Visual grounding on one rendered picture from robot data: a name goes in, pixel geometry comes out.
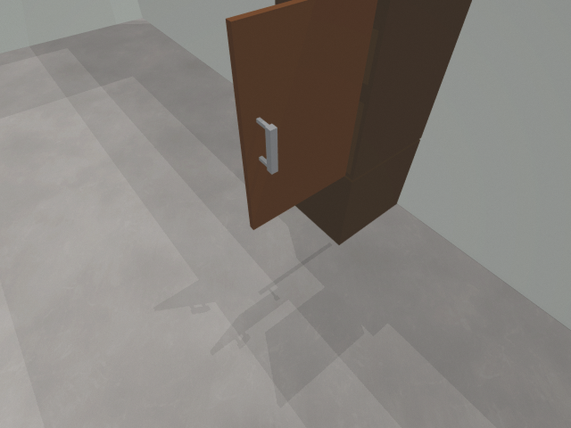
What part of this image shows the cupboard door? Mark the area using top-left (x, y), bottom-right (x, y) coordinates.
top-left (226, 0), bottom-right (377, 230)

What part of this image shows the handle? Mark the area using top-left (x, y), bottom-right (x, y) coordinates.
top-left (256, 118), bottom-right (278, 175)

